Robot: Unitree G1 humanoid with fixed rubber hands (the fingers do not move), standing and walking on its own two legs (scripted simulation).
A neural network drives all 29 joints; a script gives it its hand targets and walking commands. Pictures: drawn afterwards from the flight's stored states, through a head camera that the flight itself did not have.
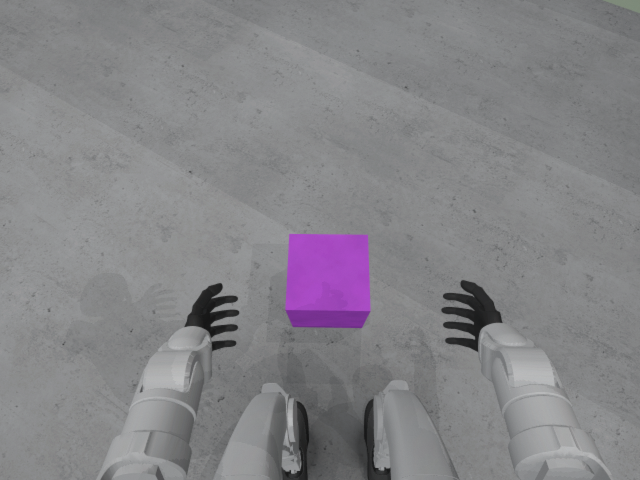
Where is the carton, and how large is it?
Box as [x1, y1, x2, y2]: [285, 234, 370, 327]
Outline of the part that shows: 289,234 285,309 292,325 321,327 361,327 370,310 367,235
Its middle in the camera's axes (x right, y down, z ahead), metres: +0.02 +0.12 +1.03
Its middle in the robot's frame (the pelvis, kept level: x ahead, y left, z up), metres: +0.51 +0.00 -0.57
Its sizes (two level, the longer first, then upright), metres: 0.196 0.191 0.227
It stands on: the floor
